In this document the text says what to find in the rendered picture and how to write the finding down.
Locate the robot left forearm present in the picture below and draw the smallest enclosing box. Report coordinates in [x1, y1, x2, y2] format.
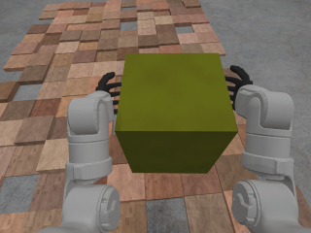
[61, 90, 115, 221]

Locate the left robot upper arm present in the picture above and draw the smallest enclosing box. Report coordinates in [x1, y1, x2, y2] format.
[36, 184, 121, 233]

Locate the right robot upper arm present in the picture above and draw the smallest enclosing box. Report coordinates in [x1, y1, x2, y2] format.
[231, 179, 311, 233]

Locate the carton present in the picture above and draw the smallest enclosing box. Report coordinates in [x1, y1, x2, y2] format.
[115, 52, 238, 174]

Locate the robot right forearm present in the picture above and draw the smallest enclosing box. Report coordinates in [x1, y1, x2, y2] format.
[234, 84, 299, 219]

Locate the left robot hand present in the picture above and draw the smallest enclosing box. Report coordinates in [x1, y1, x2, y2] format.
[95, 72, 121, 114]

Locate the right robot hand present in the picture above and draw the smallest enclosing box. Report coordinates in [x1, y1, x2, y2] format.
[225, 65, 253, 111]

